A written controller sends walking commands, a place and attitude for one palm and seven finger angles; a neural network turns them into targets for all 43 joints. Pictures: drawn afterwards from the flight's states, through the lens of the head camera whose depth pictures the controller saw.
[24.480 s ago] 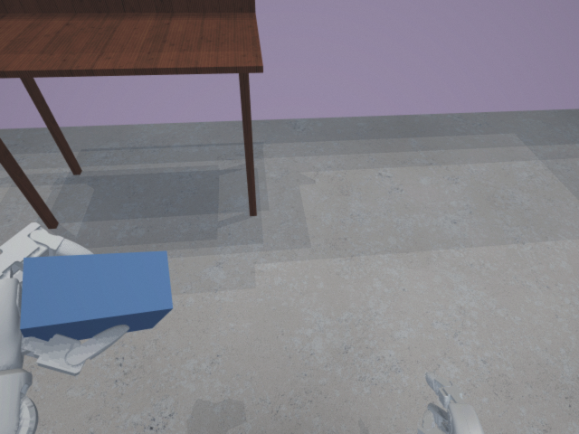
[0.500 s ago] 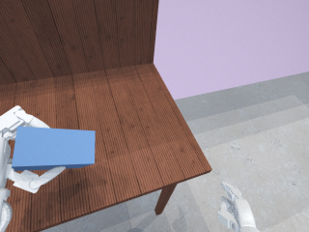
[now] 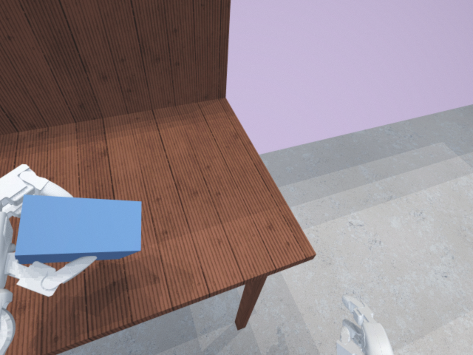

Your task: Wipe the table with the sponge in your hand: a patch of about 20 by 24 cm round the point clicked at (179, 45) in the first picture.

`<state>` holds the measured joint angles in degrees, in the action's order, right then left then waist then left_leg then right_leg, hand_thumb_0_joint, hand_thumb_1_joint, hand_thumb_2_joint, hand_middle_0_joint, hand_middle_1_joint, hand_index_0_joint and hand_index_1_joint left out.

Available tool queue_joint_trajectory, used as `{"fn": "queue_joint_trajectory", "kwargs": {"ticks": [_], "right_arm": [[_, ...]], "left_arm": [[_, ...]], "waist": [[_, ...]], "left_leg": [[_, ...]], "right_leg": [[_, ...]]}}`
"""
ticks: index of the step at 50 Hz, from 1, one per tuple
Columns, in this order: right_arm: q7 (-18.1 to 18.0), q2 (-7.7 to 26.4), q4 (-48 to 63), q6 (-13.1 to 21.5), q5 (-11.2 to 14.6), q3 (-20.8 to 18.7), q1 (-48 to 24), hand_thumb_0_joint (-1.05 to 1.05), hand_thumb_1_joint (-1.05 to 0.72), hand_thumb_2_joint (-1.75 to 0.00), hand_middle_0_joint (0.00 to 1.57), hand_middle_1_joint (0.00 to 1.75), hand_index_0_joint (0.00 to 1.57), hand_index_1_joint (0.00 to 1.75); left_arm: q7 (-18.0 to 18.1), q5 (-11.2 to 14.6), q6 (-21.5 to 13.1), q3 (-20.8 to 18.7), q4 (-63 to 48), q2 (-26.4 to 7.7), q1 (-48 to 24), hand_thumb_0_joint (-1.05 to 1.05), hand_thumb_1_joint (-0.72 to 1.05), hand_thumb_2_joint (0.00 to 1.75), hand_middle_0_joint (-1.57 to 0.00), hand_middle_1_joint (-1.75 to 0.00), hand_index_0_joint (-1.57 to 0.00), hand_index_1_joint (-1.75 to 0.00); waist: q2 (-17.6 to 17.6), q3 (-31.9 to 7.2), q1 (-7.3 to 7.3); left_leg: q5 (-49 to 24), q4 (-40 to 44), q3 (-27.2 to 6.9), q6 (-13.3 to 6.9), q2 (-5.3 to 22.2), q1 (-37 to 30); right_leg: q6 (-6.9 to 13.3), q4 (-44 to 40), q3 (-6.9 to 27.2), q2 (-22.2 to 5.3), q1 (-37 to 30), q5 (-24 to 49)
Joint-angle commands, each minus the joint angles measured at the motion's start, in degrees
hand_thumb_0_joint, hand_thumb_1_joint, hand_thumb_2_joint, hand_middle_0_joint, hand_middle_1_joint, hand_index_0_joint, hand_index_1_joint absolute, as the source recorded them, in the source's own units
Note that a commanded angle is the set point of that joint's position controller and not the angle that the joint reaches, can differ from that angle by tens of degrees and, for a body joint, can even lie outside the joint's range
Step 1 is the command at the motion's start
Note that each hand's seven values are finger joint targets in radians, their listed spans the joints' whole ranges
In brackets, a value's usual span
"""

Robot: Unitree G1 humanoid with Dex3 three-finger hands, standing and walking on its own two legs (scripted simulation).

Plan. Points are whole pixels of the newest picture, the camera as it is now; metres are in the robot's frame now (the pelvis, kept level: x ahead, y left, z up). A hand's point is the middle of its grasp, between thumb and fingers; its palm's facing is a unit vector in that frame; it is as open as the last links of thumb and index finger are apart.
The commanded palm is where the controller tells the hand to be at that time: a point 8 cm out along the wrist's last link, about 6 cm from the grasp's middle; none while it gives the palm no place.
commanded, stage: shuffle to correct the standing spot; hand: left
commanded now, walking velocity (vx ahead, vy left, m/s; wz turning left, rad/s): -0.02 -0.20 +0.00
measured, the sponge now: (97, 232) +0.24 +0.21 +0.13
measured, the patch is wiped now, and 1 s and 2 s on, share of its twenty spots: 0.00 0.00 0.00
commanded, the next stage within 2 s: none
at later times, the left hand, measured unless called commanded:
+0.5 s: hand (113, 238) +0.22 +0.18 +0.15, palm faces +0.31 -0.86 -0.41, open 10.1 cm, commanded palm +0.16 +0.22 +0.17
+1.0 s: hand (119, 238) +0.22 +0.17 +0.15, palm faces +0.30 -0.86 -0.42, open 10.1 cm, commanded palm +0.16 +0.21 +0.17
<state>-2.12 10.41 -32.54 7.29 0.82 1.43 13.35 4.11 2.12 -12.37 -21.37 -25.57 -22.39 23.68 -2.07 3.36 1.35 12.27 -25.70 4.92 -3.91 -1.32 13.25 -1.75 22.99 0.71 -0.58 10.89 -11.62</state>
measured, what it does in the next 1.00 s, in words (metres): shifts its weight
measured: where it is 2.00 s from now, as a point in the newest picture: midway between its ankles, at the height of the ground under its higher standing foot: outside the picture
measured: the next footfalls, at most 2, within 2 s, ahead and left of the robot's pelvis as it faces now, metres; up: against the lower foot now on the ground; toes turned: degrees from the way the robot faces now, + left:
none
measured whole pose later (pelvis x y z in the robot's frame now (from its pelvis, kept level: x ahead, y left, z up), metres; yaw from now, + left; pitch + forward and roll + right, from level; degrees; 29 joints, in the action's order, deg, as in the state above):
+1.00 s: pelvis +0.00 -0.07 -0.01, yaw -1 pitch +1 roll -1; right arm -2.4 10.9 -31.7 4.3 1.4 -0.5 12.5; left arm 3.6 4.7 -8.1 -21.3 -29.9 -23.5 26.8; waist -0.6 3.3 0.8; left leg 14.3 -30.8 2.6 1.7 4.9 16.9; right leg 4.0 26.3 -1.4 5.6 13.9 -13.0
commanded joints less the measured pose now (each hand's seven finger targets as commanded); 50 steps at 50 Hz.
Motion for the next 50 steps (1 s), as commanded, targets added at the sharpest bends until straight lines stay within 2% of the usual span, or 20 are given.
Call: {"fn": "queue_joint_trajectory", "kwargs": {"ticks": [1,2,6,7,11,12,16,17,18,22,24,26,27,30,33,35,42,45,47,50], "right_arm": [[0.2,8.1,9.5,3.5,0.3,-3.9,-5.3,0.0,-0.9,-0.9,0.2,0.3,0.2,0.3],[0.3,7.9,9.8,3.4,0.1,-3.9,-4.9,0.0,-0.9,-0.9,0.2,0.3,0.2,0.3],[0.7,8.1,10.1,3.1,0.5,-4.2,-5.3,0.0,-0.9,-0.9,0.2,0.3,0.2,0.3],[0.6,7.9,10.3,3.0,0.3,-4.1,-5.0,0.0,-0.9,-0.9,0.2,0.3,0.2,0.3],[0.5,8.0,10.1,2.6,0.6,-4.5,-5.2,0.0,-0.9,-0.9,0.2,0.3,0.2,0.3],[0.4,8.0,10.2,2.4,0.3,-4.6,-5.1,0.0,-0.9,-0.9,0.2,0.3,0.2,0.3],[0.0,8.1,10.0,2.2,0.6,-5.0,-5.4,0.0,-0.9,-0.9,0.2,0.3,0.2,0.3],[-0.1,8.2,10.0,1.9,0.3,-5.0,-5.0,0.0,-0.9,-0.9,0.2,0.3,0.2,0.3],[-0.2,8.4,10.2,1.8,0.3,-5.3,-5.0,0.0,-0.9,-0.9,0.2,0.3,0.2,0.3],[-0.5,8.3,9.8,1.0,0.5,-5.3,-5.1,0.0,-0.9,-0.9,0.2,0.3,0.2,0.3],[-0.7,8.3,10.1,0.9,0.7,-5.5,-5.1,0.0,-0.9,-0.9,0.2,0.3,0.2,0.3],[-0.8,8.3,9.6,0.7,1.0,-5.5,-5.7,0.0,-0.9,-0.9,0.2,0.3,0.2,0.3],[-0.8,8.2,9.6,0.5,0.6,-5.3,-5.2,0.0,-0.9,-0.9,0.2,0.3,0.2,0.3],[-1.0,8.5,9.8,0.6,0.6,-5.7,-5.2,0.0,-0.9,-0.9,0.2,0.3,0.2,0.3],[-1.1,8.7,9.7,0.6,0.5,-5.7,-5.7,0.0,-0.9,-0.9,0.2,0.3,0.2,0.3],[-1.0,8.7,9.8,0.6,0.5,-5.7,-5.3,0.0,-0.9,-0.9,0.2,0.3,0.2,0.3],[-0.9,8.7,9.7,0.4,0.6,-5.5,-5.1,0.0,-0.9,-0.9,0.2,0.3,0.2,0.3],[-0.7,8.7,9.9,0.3,0.6,-5.8,-4.6,0.0,-0.9,-0.9,0.2,0.3,0.2,0.3],[-0.7,8.5,9.7,0.3,0.5,-5.4,-5.1,0.0,-0.9,-0.9,0.2,0.3,0.2,0.3],[-0.7,8.5,10.0,0.4,0.5,-5.7,-5.0,0.0,-0.9,-0.9,0.2,0.3,0.2,0.3]], "left_arm": [[0.9,0.8,-3.5,-5.7,-13.1,-8.9,-4.8,0.0,0.1,1.3,-1.2,-1.6,-1.2,-1.6],[0.7,1.0,-3.5,-4.5,-13.2,-7.6,-4.5,0.0,0.1,1.3,-1.2,-1.6,-1.2,-1.6],[0.9,1.0,-2.9,-6.3,-13.9,-9.4,-4.0,0.0,0.1,1.3,-1.2,-1.6,-1.2,-1.6],[0.7,1.3,-2.9,-5.2,-14.3,-8.2,-4.0,0.0,0.1,1.3,-1.2,-1.6,-1.2,-1.6],[0.8,1.7,-2.3,-7.4,-14.5,-10.3,-3.2,0.0,0.1,1.3,-1.2,-1.6,-1.2,-1.6],[0.6,2.0,-2.2,-6.1,-14.0,-8.9,-2.8,0.0,0.1,1.3,-1.2,-1.6,-1.2,-1.6],[0.6,2.5,-1.4,-7.7,-14.4,-10.6,-2.0,0.0,0.1,1.3,-1.2,-1.6,-1.2,-1.6],[0.3,2.8,-1.3,-6.0,-14.3,-8.9,-1.8,0.0,0.1,1.3,-1.2,-1.6,-1.2,-1.6],[0.3,2.8,-1.2,-6.8,-15.0,-10.1,-2.1,0.0,0.1,1.3,-1.2,-1.6,-1.2,-1.6],[0.4,3.4,-0.2,-6.2,-13.6,-9.3,-0.6,0.0,0.1,1.3,-1.2,-1.6,-1.2,-1.6],[0.4,3.6,-0.1,-6.8,-14.7,-10.3,-1.4,0.0,0.1,1.3,-1.2,-1.6,-1.2,-1.6],[1.1,3.6,0.1,-8.1,-15.0,-11.6,-0.6,0.0,0.1,1.3,-1.2,-1.6,-1.2,-1.6],[1.0,3.7,0.0,-7.1,-14.7,-10.3,0.1,0.0,0.1,1.3,-1.2,-1.6,-1.2,-1.6],[1.0,3.7,-0.3,-8.1,-16.4,-11.7,-0.3,0.0,0.1,1.3,-1.2,-1.6,-1.2,-1.6],[1.0,3.7,-0.5,-7.8,-17.3,-11.6,-0.5,0.0,0.1,1.3,-1.2,-1.6,-1.2,-1.6],[0.8,3.6,-0.5,-7.8,-16.5,-11.4,-0.1,0.0,0.1,1.3,-1.2,-1.6,-1.2,-1.6],[0.6,3.3,0.0,-6.9,-15.0,-10.5,0.3,0.0,0.1,1.3,-1.2,-1.6,-1.2,-1.6],[0.4,3.3,0.1,-7.2,-16.2,-11.0,-0.6,0.0,0.1,1.3,-1.2,-1.6,-1.2,-1.6],[0.7,3.4,0.1,-6.8,-16.7,-10.7,-0.3,0.0,0.1,1.3,-1.2,-1.6,-1.2,-1.6],[0.7,3.2,-0.1,-7.8,-17.7,-11.9,-1.0,0.0,0.1,1.3,-1.2,-1.6,-1.2,-1.6]], "waist": [[8.3,-8.9,-0.51],[8.7,-8.8,-0.54],[8.6,-8.1,-0.45],[8.4,-8.4,-0.63],[7.2,-9.2,-0.72],[6.8,-9.3,-0.8],[5.4,-10.9,-0.68],[5.3,-10.9,-0.9],[5.1,-11.0,-0.7],[2.9,-10.2,-1.11],[1.1,-9.8,-1.07],[2.7,-9.9,-1.19],[2.3,-9.9,-1.4],[2.2,-9.8,-1.07],[5.3,-9.5,-1.14],[5.2,-9.3,-0.88],[5.1,-8.9,-1.03],[3.0,-9.8,-0.93],[5.9,-10.0,-1.18],[5.6,-9.8,-0.92]], "left_leg": [[-7.1,8.2,-9.5,4.7,11.4,-5.1],[-5.5,8.4,-9.9,4.2,12.1,-4.4],[-0.6,7.6,-9.2,2.9,12.3,-2.6],[-0.2,6.9,-9.1,2.5,12.4,-2.2],[-3.1,4.2,-8.1,2.7,11.0,-4.3],[-2.2,3.5,-7.7,2.4,11.1,-3.8],[-6.8,0.7,-6.8,2.6,10.5,-5.8],[-6.3,0.1,-6.6,2.4,10.5,-5.2],[-6.5,-0.6,-6.6,2.4,10.4,-4.8],[-2.1,-2.8,-5.4,2.5,9.3,-4.0],[-0.3,-4.8,-5.1,2.6,8.4,-3.3],[0.2,-5.1,-5.0,2.6,7.8,-3.9],[-0.2,-5.2,-5.0,2.3,7.9,-3.5],[-1.7,-5.4,-5.3,2.2,8.5,-3.2],[-4.4,-2.7,-6.6,1.9,10.0,-3.4],[-3.8,-2.3,-6.8,1.7,10.8,-2.4],[0.2,-0.5,-7.2,1.4,11.7,-2.0],[-2.2,-2.4,-6.9,1.8,11.0,-2.5],[-1.7,-1.0,-7.3,1.5,11.5,-3.3],[-4.4,-0.9,-8.1,1.5,12.2,-3.0]], "right_leg": [[2.3,0.9,-1.2,-0.5,0.7,3.4],[2.3,1.0,-1.2,-0.8,0.5,2.8],[2.3,0.4,-0.8,-0.7,0.7,2.4],[2.4,-0.1,-0.7,-0.9,0.5,2.8],[2.9,-1.7,0.9,-1.1,1.8,5.8],[2.8,-2.1,1.5,-1.3,1.7,5.9],[3.2,-2.1,3.1,-2.1,2.3,10.0],[3.2,-2.2,3.2,-2.3,2.2,10.0],[3.3,-2.3,3.8,-2.6,2.1,10.8],[3.8,-3.4,5.6,-3.8,4.2,9.0],[4.1,-4.0,7.0,-4.9,5.0,8.7],[4.6,-4.6,7.8,-5.5,6.2,7.5],[4.3,-4.3,7.3,-5.4,5.9,7.3],[3.5,-3.7,7.4,-5.4,5.5,9.4],[3.0,-2.1,5.9,-4.0,5.1,9.5],[2.0,-1.9,5.4,-3.6,4.0,9.1],[2.4,-2.1,4.4,-2.7,4.0,5.2],[2.9,-2.1,5.1,-3.4,3.2,8.1],[3.2,-1.7,4.6,-3.1,3.9,6.8],[3.2,-1.1,4.4,-2.9,2.9,8.3]]}}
